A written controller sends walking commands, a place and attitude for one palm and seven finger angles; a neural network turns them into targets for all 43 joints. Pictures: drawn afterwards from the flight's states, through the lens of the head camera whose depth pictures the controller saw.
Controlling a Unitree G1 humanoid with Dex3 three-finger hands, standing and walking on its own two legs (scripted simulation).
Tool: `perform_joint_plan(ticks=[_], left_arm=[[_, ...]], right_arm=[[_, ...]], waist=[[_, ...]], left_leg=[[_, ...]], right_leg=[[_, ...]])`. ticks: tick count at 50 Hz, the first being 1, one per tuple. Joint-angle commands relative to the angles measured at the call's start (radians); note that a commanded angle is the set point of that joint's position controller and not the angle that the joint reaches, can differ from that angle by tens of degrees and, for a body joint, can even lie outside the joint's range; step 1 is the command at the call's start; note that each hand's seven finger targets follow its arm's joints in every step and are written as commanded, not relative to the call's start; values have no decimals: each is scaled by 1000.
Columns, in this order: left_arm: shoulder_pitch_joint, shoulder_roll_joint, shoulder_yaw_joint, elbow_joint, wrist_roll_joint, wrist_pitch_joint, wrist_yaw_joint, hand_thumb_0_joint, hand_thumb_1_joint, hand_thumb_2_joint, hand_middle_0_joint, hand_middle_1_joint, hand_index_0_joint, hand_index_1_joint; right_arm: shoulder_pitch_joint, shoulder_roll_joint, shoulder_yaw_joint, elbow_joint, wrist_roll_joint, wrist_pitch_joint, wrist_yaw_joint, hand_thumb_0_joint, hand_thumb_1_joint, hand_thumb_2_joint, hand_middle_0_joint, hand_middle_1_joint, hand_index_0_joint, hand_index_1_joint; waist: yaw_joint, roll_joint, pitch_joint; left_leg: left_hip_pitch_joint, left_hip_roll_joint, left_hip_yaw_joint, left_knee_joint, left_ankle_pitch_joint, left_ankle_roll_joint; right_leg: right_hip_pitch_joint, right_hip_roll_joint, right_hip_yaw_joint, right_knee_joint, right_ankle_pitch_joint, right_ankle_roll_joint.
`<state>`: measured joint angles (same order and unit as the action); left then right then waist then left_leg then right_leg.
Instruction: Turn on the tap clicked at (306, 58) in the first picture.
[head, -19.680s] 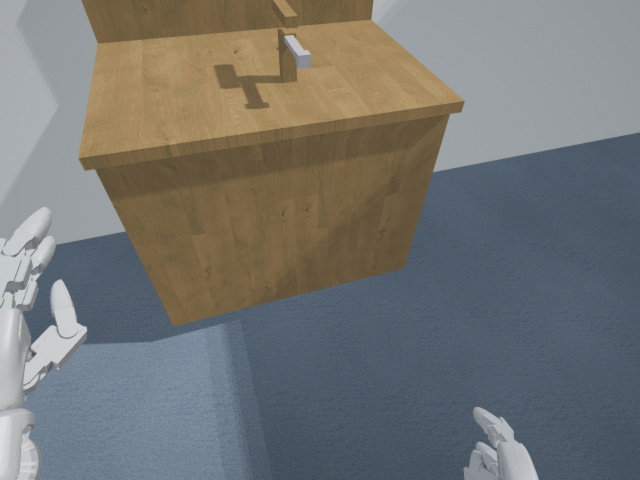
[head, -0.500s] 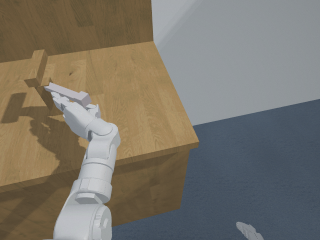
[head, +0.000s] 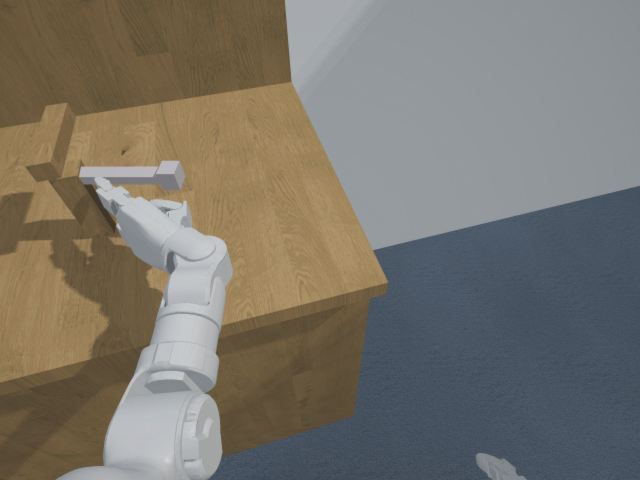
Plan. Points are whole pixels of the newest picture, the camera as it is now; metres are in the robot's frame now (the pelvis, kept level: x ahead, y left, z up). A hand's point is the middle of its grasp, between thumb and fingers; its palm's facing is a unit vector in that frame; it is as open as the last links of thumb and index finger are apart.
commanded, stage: lift the hand up off the lever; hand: left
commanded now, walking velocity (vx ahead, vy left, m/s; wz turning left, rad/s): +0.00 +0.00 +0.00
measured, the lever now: (171, 175) +0.47 +0.22 +0.14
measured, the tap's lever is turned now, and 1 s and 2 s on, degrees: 73 73 73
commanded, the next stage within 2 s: none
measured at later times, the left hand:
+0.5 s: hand (179, 194) +0.43 +0.20 +0.14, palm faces +0.80 -0.59 -0.09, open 7.9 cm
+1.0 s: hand (175, 190) +0.41 +0.19 +0.16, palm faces +0.79 -0.61 -0.08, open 7.9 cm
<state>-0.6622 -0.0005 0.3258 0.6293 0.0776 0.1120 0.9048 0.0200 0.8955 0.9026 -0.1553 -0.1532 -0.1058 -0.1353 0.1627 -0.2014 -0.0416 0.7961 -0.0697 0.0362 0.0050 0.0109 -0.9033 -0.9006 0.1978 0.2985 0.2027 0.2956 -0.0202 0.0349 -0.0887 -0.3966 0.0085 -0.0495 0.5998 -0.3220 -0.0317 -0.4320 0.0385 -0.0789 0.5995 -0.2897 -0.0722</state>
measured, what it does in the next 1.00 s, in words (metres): stands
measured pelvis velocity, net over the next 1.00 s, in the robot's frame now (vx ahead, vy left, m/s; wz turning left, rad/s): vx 0.01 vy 0.00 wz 0.01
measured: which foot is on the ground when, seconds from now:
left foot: down 0.00-1.00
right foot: down 0.00-1.00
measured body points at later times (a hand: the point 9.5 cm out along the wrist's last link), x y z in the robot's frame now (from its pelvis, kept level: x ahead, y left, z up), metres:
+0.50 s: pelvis +0.01 +0.01 +0.01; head +0.03 -0.01 +0.45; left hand +0.39 +0.23 +0.14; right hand +0.14 -0.22 -0.12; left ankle -0.01 +0.14 -0.73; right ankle +0.01 -0.07 -0.73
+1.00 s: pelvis +0.01 +0.00 +0.01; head +0.01 -0.02 +0.46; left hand +0.37 +0.22 +0.17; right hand +0.19 -0.21 -0.11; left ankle -0.01 +0.14 -0.73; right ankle +0.01 -0.07 -0.73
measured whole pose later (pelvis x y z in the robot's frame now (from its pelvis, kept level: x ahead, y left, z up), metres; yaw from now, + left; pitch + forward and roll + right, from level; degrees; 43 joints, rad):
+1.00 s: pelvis +0.01 +0.00 +0.01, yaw +0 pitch +3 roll +0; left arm -0.64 -0.03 0.24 0.45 0.03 0.31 0.86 0.02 0.90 0.90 -0.15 -0.15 -0.15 -0.15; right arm 0.09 -0.18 -0.02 0.80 -0.04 0.04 0.00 0.01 -0.90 -0.90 0.20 0.30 0.20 0.30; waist 0.03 0.04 -0.07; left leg -0.26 0.00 -0.05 0.49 -0.28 -0.03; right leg -0.29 0.03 -0.08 0.50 -0.26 -0.07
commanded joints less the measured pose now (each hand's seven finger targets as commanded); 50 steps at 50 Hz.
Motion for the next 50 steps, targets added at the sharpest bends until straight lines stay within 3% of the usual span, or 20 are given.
perform_joint_plan(ticks=[1,5,6,8,12,15,16,17,19,21,22,25,35,36,37,40,41,45,46,50], left_arm=[[-429,179,-41,-267,52,-48,-5,0,900,900,-150,-150,-150,-150],[-439,158,-56,-240,25,-25,-13,0,900,900,-150,-150,-150,-150],[-435,180,-37,-246,25,-24,-13,0,900,900,-150,-150,-150,-150],[-483,126,-97,-244,31,-22,-17,0,900,900,-150,-150,-150,-150],[-480,133,-84,-219,26,-19,-10,0,900,900,-150,-150,-150,-150],[-509,129,-89,-217,29,-12,-6,0,900,900,-150,-150,-150,-150],[-495,175,-46,-210,34,-9,-2,0,900,900,-150,-150,-150,-150],[-498,126,-89,-226,34,-5,-8,0,900,900,-150,-150,-150,-150],[-492,129,-84,-248,33,2,-6,0,900,900,-150,-150,-150,-150],[-423,176,-32,-274,29,12,-6,0,900,900,-150,-150,-150,-150],[-410,137,-65,-300,22,21,-13,0,900,900,-150,-150,-150,-150],[-387,123,-82,-347,19,51,-23,0,900,900,-150,-150,-150,-150],[-398,58,-164,-465,8,107,-37,0,900,900,-150,-150,-150,-150],[-389,98,-130,-448,8,111,-36,0,900,900,-150,-150,-150,-150],[-411,58,-168,-447,7,115,-38,0,900,900,-150,-150,-150,-150],[-448,52,-175,-437,8,124,-34,0,900,900,-150,-150,-150,-150],[-442,87,-144,-431,11,127,-33,0,900,900,-150,-150,-150,-150],[-409,85,-131,-400,0,145,-33,0,900,900,-150,-150,-150,-150],[-399,124,-96,-379,1,150,-33,0,900,900,-150,-150,-150,-150],[-387,120,-100,-421,-2,151,-36,0,900,900,-150,-150,-150,-150]], right_arm=[[-67,-112,-37,-121,2,-34,-6,0,-900,-900,200,300,200,300],[-85,-113,-30,-126,13,-41,-8,0,-900,-900,200,300,200,300],[-91,-118,-31,-121,11,-42,-12,0,-900,-900,200,300,200,300],[-95,-110,-25,-118,13,-48,-7,0,-900,-900,200,300,200,300],[-95,-112,-27,-114,12,-56,-5,0,-900,-900,200,300,200,300],[-93,-110,-27,-109,8,-56,-4,0,-900,-900,200,300,200,300],[-89,-118,-31,-101,5,-52,-8,0,-900,-900,200,300,200,300],[-91,-113,-28,-112,7,-52,-4,0,-900,-900,200,300,200,300],[-86,-110,-30,-115,6,-50,-4,0,-900,-900,200,300,200,300],[-80,-117,-37,-122,2,-42,-8,0,-900,-900,200,300,200,300],[-83,-109,-31,-135,7,-39,-4,0,-900,-900,200,300,200,300],[-88,-109,-31,-140,12,-29,0,0,-900,-900,200,300,200,300],[-149,-97,-24,-132,19,-46,-6,0,-900,-900,200,300,200,300],[-152,-102,-26,-124,17,-44,-11,0,-900,-900,200,300,200,300],[-160,-99,-20,-127,21,-47,-9,0,-900,-900,200,300,200,300],[-172,-95,-15,-120,21,-49,-11,0,-900,-900,200,300,200,300],[-170,-97,-19,-115,19,-47,-15,0,-900,-900,200,300,200,300],[-181,-93,-11,-128,25,-38,-14,0,-900,-900,200,300,200,300],[-181,-97,-14,-123,26,-34,-19,0,-900,-900,200,300,200,300],[-192,-91,-7,-141,31,-31,-16,0,-900,-900,200,300,200,300]], waist=[[12,-59,-345],[1,-105,-289],[10,-85,-289],[-3,-57,-271],[1,-79,-264],[-1,-65,-276],[10,-71,-280],[5,-62,-291],[11,-67,-320],[38,-69,-359],[35,-65,-354],[35,-65,-351],[34,-53,-290],[40,-58,-283],[32,-66,-276],[29,-56,-275],[39,-46,-282],[45,-90,-287],[52,-88,-272],[53,-94,-286]], left_leg=[[61,-22,61,-29,304,35],[47,-23,63,-50,231,42],[55,-25,61,-57,223,42],[71,-21,60,-64,197,40],[74,-22,55,-72,182,41],[81,-22,58,-69,196,38],[81,-21,53,-75,212,36],[96,-17,56,-77,234,32],[115,-17,61,-70,287,31],[126,-19,61,-70,365,23],[129,-16,66,-70,394,21],[147,-12,70,-70,445,16],[191,-12,62,-90,418,4],[192,-11,55,-98,405,0],[192,-12,57,-100,393,2],[190,-16,59,-104,366,5],[196,-14,51,-111,366,-1],[170,-19,60,-115,353,11],[171,-18,56,-125,347,11],[170,-17,67,-126,354,22]], right_leg=[[266,-60,37,-74,346,54],[251,-66,47,-116,253,64],[247,-58,45,-122,218,58],[214,-56,39,-133,151,54],[210,-52,35,-144,119,52],[217,-53,36,-141,141,52],[230,-48,31,-137,154,48],[228,-50,27,-130,170,46],[256,-52,28,-119,248,47],[304,-48,21,-98,344,44],[315,-56,22,-92,394,46],[335,-60,20,-87,463,47],[308,-54,13,-121,365,41],[301,-47,8,-129,327,39],[293,-53,12,-133,319,41],[293,-55,17,-144,299,42],[298,-49,14,-145,280,39],[336,-64,26,-151,327,50],[335,-59,24,-160,306,48],[370,-73,39,-163,373,58]])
